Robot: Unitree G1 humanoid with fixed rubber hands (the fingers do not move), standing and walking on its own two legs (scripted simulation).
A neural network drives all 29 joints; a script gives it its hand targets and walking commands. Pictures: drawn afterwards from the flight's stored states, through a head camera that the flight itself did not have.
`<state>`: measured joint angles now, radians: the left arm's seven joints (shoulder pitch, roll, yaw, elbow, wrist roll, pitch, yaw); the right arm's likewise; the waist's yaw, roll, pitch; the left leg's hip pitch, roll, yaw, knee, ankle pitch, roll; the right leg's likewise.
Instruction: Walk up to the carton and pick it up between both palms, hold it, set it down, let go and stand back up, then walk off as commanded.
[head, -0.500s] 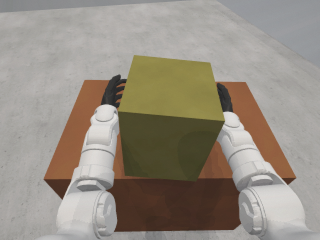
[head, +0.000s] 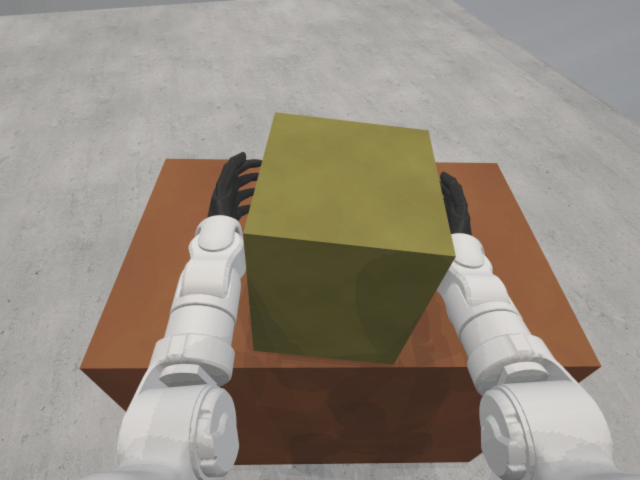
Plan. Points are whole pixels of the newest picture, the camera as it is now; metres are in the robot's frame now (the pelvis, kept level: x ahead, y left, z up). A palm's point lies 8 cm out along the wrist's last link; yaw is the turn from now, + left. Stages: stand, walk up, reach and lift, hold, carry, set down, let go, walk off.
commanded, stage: set down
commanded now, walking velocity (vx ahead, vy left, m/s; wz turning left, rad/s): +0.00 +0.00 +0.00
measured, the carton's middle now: (337, 245) +0.41 -0.01 +0.07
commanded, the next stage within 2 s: none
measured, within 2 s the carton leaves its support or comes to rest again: neither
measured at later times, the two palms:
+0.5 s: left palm (229, 225) +0.41 +0.13 +0.11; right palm (457, 233) +0.40 -0.16 +0.11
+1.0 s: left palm (236, 236) +0.41 +0.13 +0.09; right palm (461, 241) +0.40 -0.16 +0.09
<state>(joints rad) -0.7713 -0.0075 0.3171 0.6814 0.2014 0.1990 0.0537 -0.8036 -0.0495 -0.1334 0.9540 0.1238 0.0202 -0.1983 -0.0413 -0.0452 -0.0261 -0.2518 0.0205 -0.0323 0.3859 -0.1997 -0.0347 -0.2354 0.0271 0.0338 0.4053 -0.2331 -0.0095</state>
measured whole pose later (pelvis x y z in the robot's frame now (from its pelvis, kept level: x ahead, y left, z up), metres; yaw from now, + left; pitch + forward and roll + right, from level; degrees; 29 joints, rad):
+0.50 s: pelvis +0.00 +0.00 +0.00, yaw +0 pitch +4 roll +0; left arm -0.73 -0.03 0.34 0.73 0.24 0.09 0.07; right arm -0.77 -0.05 -0.15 0.95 0.07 -0.05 -0.17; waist -0.04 -0.05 -0.05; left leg -0.25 0.02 -0.03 0.38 -0.20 -0.04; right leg -0.24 0.03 0.03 0.40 -0.23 -0.01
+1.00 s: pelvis +0.00 +0.00 +0.00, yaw +0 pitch +4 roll +0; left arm -0.73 -0.06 0.39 0.82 0.33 0.00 0.06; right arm -0.74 -0.03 -0.24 0.95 -0.04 -0.10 -0.11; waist -0.04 -0.04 -0.04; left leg -0.25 0.02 -0.03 0.37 -0.20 -0.04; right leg -0.24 0.03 0.03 0.40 -0.24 -0.01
